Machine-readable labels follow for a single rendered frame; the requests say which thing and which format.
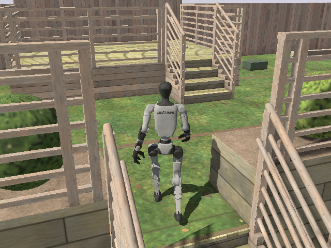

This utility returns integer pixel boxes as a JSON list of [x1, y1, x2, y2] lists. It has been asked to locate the left robot hand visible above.
[[132, 149, 145, 164]]

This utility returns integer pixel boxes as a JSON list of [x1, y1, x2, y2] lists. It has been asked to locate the robot left thigh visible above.
[[148, 143, 160, 173]]

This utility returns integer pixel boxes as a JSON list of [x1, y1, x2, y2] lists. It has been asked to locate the robot thigh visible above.
[[172, 145, 183, 186], [148, 143, 160, 173]]

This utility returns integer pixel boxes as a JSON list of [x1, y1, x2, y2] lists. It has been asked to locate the right robot hand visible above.
[[178, 133, 190, 142]]

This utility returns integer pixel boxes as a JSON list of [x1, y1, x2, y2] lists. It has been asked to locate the right robot upper arm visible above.
[[176, 103, 189, 131]]

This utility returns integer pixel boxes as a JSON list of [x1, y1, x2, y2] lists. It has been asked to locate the robot right forearm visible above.
[[184, 124, 191, 137]]

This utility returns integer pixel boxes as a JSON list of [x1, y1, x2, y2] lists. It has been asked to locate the robot left forearm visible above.
[[134, 125, 146, 151]]

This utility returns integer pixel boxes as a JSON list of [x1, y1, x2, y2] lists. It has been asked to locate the robot right thigh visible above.
[[172, 145, 183, 186]]

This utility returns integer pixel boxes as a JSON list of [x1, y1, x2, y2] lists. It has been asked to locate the left robot upper arm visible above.
[[141, 104, 155, 133]]

